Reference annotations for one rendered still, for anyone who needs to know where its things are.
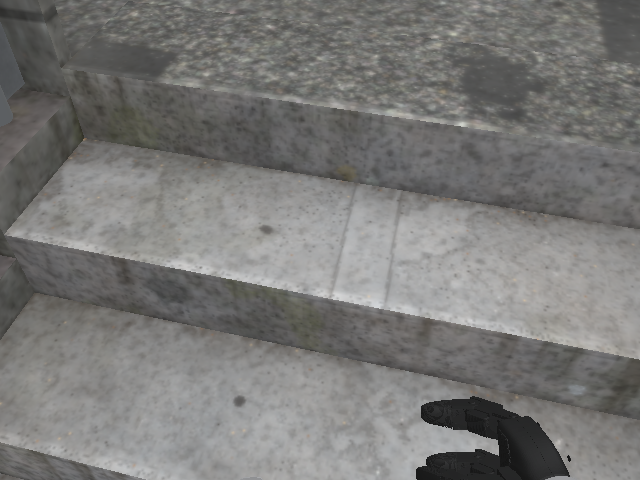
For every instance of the right robot hand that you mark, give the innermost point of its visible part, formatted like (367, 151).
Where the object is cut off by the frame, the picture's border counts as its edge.
(525, 451)

